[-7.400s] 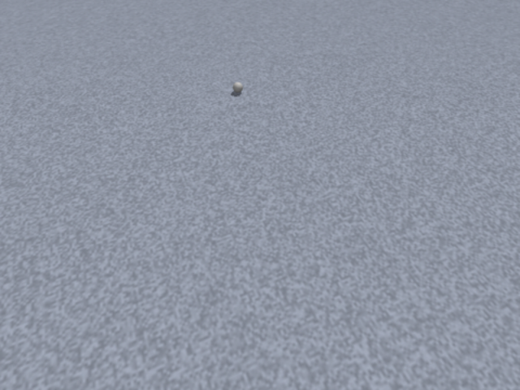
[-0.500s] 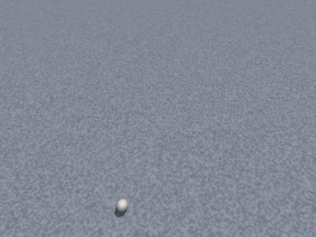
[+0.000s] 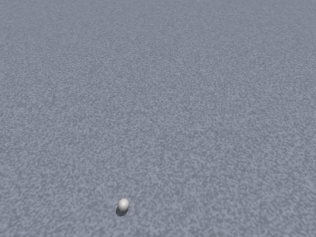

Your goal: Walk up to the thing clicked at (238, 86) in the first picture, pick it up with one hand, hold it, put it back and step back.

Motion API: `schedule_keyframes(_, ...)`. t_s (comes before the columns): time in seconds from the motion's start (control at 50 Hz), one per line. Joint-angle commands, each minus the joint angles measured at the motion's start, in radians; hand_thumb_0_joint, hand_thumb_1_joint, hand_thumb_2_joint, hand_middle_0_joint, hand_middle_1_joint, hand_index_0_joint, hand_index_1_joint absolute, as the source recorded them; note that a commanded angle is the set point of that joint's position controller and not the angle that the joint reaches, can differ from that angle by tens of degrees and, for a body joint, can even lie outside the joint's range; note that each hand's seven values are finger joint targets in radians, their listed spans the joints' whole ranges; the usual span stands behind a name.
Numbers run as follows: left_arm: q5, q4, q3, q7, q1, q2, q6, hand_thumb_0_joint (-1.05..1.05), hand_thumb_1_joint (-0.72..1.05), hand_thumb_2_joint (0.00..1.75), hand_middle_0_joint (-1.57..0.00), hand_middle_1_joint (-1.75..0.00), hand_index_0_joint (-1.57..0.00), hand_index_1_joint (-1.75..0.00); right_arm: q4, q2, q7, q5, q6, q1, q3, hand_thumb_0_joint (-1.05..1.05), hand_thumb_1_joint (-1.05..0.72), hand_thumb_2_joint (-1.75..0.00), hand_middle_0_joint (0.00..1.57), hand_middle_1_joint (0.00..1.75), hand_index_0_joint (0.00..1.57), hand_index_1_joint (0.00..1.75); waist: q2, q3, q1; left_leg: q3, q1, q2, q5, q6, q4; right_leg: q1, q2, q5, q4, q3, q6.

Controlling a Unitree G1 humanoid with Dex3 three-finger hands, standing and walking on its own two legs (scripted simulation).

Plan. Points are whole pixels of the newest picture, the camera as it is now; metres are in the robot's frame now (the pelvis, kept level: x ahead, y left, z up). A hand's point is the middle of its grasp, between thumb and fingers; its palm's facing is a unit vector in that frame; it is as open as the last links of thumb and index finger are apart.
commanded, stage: stand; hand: left
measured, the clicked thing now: (123, 204) +0.42 +0.23 -0.75
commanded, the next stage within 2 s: none
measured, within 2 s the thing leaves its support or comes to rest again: neither
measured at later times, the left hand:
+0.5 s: hand out of the picture +0.08 +0.25 -0.16, palm faces -0.02 -0.94 -0.34, open 7.4 cm
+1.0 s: hand out of the picture +0.09 +0.25 -0.16, palm faces -0.02 -0.94 -0.34, open 7.4 cm
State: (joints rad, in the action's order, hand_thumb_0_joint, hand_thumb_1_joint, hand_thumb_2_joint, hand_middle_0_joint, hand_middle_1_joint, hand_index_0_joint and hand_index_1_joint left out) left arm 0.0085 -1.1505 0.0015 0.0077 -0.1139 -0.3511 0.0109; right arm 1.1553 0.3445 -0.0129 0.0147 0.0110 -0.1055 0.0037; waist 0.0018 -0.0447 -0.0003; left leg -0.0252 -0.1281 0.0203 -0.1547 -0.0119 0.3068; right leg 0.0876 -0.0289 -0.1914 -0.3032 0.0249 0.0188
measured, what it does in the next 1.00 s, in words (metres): stands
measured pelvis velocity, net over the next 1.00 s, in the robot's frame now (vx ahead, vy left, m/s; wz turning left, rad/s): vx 0.01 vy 0.00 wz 0.00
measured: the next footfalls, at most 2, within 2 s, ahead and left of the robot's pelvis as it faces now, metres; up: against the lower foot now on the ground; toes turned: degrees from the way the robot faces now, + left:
none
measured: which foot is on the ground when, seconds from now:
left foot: down 0.00-1.00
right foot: down 0.00-1.00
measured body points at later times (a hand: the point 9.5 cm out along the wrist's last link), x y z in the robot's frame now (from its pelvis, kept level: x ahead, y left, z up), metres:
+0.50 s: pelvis +0.01 +0.00 +0.00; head +0.02 +0.00 +0.45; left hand +0.08 +0.30 -0.13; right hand +0.09 -0.30 -0.13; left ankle +0.01 +0.13 -0.75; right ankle -0.02 -0.13 -0.75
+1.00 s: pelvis +0.01 +0.00 +0.00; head +0.03 +0.00 +0.45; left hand +0.09 +0.30 -0.13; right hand +0.10 -0.30 -0.13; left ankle +0.01 +0.13 -0.75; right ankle -0.02 -0.13 -0.75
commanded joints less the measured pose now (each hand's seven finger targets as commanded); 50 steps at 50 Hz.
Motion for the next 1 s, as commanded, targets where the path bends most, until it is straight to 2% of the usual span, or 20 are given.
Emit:
schedule_keyframes(0.0,0.0,0.067,-0.042,-0.017,0.043,-0.218,0.021,0.0,0.9,0.9,-0.2,-0.3,-0.2,-0.3,-0.066,0.215,0.018,-0.005,0.022,0.052,0.033,0.0,-0.9,-0.9,0.2,0.3,0.2,0.3,0.003,0.083,-0.004,0.103,0.041,0.116,0.16,0.025,-0.029,0.013,-0.115,0.144,0.047,-0.091,-0.031)
schedule_keyframes(0.1,-0.002,0.066,-0.041,-0.018,0.041,-0.215,0.019,0.0,0.9,0.9,-0.2,-0.3,-0.2,-0.3,-0.064,0.215,0.02,-0.006,0.022,0.046,0.03,0.0,-0.9,-0.9,0.2,0.3,0.2,0.3,-0.011,0.094,-0.002,0.1,0.041,0.121,0.193,0.027,-0.026,-0.014,-0.12,0.178,0.039,-0.088,-0.032)
schedule_keyframes(0.16,0.001,0.066,-0.039,-0.018,0.035,-0.215,0.019,0.0,0.9,0.9,-0.2,-0.3,-0.2,-0.3,-0.065,0.217,0.021,-0.007,0.02,0.053,0.031,0.0,-0.9,-0.9,0.2,0.3,0.2,0.3,0.0,0.087,0.0,0.101,0.048,0.118,0.173,0.024,-0.027,0.005,-0.113,0.153,0.043,-0.08,-0.029)
schedule_keyframes(0.36,0.0,0.069,-0.039,-0.019,0.038,-0.21,0.021,0.0,0.9,0.9,-0.2,-0.3,-0.2,-0.3,-0.071,0.217,0.02,-0.006,0.02,0.051,0.032,0.0,-0.9,-0.9,0.2,0.3,0.2,0.3,-0.01,0.072,-0.001,0.098,0.037,0.12,0.197,0.027,-0.023,-0.015,-0.122,0.189,0.05,-0.086,-0.03)
schedule_keyframes(0.44,0.002,0.07,-0.041,-0.02,0.041,-0.212,0.018,0.0,0.9,0.9,-0.2,-0.3,-0.2,-0.3,-0.074,0.218,0.021,-0.007,0.018,0.055,0.035,0.0,-0.9,-0.9,0.2,0.3,0.2,0.3,-0.009,0.064,-0.002,0.099,0.029,0.115,0.13,0.026,-0.035,0.002,-0.116,0.126,0.059,-0.084,-0.03)
schedule_keyframes(0.48,0.004,0.072,-0.039,-0.019,0.035,-0.209,0.019,0.0,0.9,0.9,-0.2,-0.3,-0.2,-0.3,-0.078,0.221,0.02,-0.007,0.018,0.061,0.035,0.0,-0.9,-0.9,0.2,0.3,0.2,0.3,-0.005,0.081,0.001,0.1,0.049,0.12,0.166,0.028,-0.026,-0.003,-0.118,0.153,0.05,-0.08,-0.032)
schedule_keyframes(0.54,0.001,0.072,-0.039,-0.018,0.032,-0.211,0.02,0.0,0.9,0.9,-0.2,-0.3,-0.2,-0.3,-0.076,0.214,0.02,-0.007,0.021,0.061,0.034,0.0,-0.9,-0.9,0.2,0.3,0.2,0.3,-0.003,0.07,-0.001,0.101,0.053,0.115,0.156,0.022,-0.033,0.014,-0.115,0.138,0.054,-0.081,-0.029)
schedule_keyframes(0.64,0.001,0.075,-0.04,-0.02,0.029,-0.21,0.021,0.0,0.9,0.9,-0.2,-0.3,-0.2,-0.3,-0.076,0.219,0.021,-0.006,0.021,0.049,0.034,0.0,-0.9,-0.9,0.2,0.3,0.2,0.3,-0.006,0.106,0.001,0.095,0.063,0.121,0.247,0.029,-0.015,-0.029,-0.123,0.228,0.038,-0.077,-0.031)
schedule_keyframes(0.7,0.0,0.071,-0.04,-0.021,0.034,-0.212,0.021,0.0,0.9,0.9,-0.2,-0.3,-0.2,-0.3,-0.077,0.214,0.022,-0.008,0.019,0.054,0.033,0.0,-0.9,-0.9,0.2,0.3,0.2,0.3,-0.005,0.09,-0.003,0.097,0.057,0.119,0.226,0.027,-0.014,-0.024,-0.122,0.215,0.042,-0.078,-0.029)
schedule_keyframes(0.8,0.001,0.077,-0.04,-0.023,0.026,-0.209,0.022,0.0,0.9,0.9,-0.2,-0.3,-0.2,-0.3,-0.079,0.217,0.022,-0.007,0.019,0.053,0.035,0.0,-0.9,-0.9,0.2,0.3,0.2,0.3,-0.006,0.1,0.0,0.093,0.079,0.123,0.267,0.028,-0.004,-0.026,-0.124,0.263,0.038,-0.073,-0.032)
schedule_keyframes(0.9,0.002,0.077,-0.04,-0.021,0.023,-0.21,0.019,0.0,0.9,0.9,-0.2,-0.3,-0.2,-0.3,-0.078,0.218,0.023,-0.007,0.017,0.053,0.034,0.0,-0.9,-0.9,0.2,0.3,0.2,0.3,-0.013,0.076,0.001,0.091,0.054,0.119,0.199,0.028,-0.02,-0.016,-0.121,0.197,0.052,-0.08,-0.03)
schedule_keyframes(0.98,0.002,0.078,-0.042,-0.023,0.023,-0.211,0.02,0.0,0.9,0.9,-0.2,-0.3,-0.2,-0.3,-0.082,0.218,0.023,-0.007,0.018,0.05,0.036,0.0,-0.9,-0.9,0.2,0.3,0.2,0.3,0.002,0.09,0.001,0.095,0.068,0.124,0.226,0.031,-0.016,-0.024,-0.122,0.214,0.046,-0.077,-0.032)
